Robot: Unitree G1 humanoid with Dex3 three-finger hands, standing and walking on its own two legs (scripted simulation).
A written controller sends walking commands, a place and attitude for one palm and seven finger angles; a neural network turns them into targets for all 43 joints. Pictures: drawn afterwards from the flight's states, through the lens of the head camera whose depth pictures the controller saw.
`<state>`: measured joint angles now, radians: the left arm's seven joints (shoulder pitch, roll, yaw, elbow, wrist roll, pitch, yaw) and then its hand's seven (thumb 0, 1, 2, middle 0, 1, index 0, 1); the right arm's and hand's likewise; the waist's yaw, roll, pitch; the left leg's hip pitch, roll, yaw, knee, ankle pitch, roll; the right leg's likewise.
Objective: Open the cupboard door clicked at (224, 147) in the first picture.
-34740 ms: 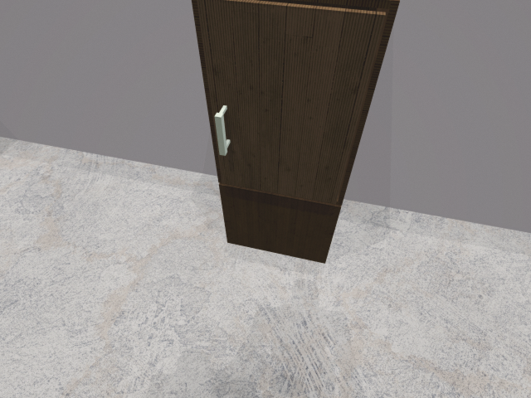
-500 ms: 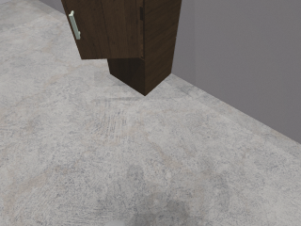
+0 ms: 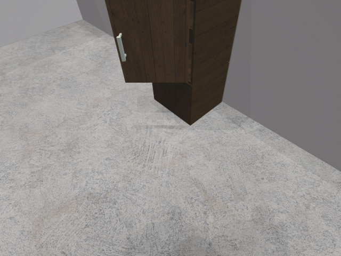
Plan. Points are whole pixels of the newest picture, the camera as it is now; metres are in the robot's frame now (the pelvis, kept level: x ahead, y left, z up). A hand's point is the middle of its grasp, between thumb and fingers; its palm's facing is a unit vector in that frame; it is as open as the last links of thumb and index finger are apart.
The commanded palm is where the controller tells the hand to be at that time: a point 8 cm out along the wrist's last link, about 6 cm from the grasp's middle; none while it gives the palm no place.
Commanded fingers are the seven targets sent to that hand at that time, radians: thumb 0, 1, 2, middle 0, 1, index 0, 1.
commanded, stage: take the last steps up to it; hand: left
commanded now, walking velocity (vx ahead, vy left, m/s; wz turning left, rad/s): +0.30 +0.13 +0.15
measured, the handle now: (122, 47) +1.12 +0.36 -0.08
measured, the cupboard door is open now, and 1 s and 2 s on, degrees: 45 45 45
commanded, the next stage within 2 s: come to a stop and stand still in 1.48 s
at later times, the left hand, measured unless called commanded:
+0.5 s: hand out of the picture +0.05 +0.24 -0.18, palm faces +0.16 -0.97 -0.16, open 7.4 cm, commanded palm none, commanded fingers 0.00 0.90 0.90 -0.20 -0.30 -0.20 -0.30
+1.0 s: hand (111, 168) +0.40 +0.25 -0.14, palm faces +0.04 -0.98 -0.21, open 7.3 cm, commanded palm none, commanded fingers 0.00 0.90 0.90 -0.20 -0.30 -0.20 -0.30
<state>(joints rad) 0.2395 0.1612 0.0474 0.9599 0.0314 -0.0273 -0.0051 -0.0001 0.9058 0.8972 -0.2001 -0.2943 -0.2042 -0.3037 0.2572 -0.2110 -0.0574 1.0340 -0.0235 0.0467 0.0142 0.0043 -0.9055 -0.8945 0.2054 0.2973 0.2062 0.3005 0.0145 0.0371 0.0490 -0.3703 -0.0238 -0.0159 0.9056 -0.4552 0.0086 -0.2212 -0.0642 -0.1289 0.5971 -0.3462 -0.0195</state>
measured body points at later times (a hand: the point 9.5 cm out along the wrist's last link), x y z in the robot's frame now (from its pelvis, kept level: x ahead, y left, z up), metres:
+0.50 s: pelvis +0.14 +0.09 -0.01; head +0.19 +0.10 +0.44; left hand +0.05 +0.29 -0.17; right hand +0.26 -0.13 -0.15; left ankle +0.19 +0.19 -0.73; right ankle +0.04 -0.06 -0.65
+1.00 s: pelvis +0.31 +0.07 +0.01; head +0.34 +0.05 +0.46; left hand +0.40 +0.30 -0.13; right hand +0.27 -0.16 -0.16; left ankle +0.26 +0.20 -0.65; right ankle +0.32 -0.02 -0.73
